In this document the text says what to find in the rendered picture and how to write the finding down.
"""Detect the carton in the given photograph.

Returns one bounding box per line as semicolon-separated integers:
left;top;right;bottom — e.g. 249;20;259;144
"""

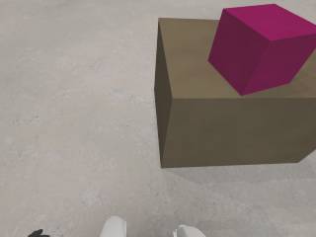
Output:
207;4;316;96

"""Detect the pedestal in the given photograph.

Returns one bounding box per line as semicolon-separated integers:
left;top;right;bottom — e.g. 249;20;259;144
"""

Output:
154;18;316;169

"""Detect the robot right thigh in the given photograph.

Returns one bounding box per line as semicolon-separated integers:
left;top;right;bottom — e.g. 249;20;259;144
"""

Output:
171;226;205;237

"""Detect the robot left thigh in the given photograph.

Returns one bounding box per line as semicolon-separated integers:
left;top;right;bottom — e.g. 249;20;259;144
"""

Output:
99;217;126;237

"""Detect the robot thigh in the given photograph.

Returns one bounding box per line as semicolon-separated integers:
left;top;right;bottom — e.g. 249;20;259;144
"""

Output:
171;226;205;237
99;217;126;237

